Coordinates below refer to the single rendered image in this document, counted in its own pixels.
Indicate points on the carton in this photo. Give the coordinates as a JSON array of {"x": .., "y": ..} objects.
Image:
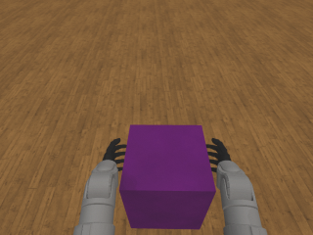
[{"x": 166, "y": 180}]

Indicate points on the left robot hand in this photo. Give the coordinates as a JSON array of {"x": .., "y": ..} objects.
[{"x": 111, "y": 154}]

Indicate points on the right robot forearm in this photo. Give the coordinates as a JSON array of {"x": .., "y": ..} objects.
[{"x": 238, "y": 201}]

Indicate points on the left robot forearm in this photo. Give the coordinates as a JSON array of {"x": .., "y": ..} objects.
[{"x": 98, "y": 202}]

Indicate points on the right robot hand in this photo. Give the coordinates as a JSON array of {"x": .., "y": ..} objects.
[{"x": 221, "y": 155}]

